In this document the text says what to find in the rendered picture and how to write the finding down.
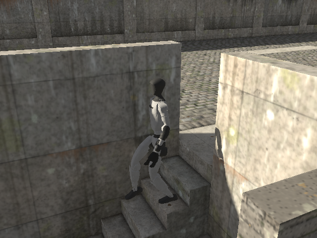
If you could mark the stairs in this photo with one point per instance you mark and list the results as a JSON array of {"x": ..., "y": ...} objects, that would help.
[{"x": 186, "y": 175}]

